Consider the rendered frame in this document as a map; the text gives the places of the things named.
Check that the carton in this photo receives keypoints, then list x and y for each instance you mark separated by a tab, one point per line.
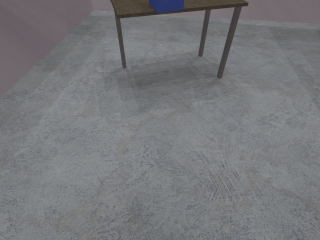
166	5

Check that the table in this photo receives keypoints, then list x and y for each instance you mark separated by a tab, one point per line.
139	8

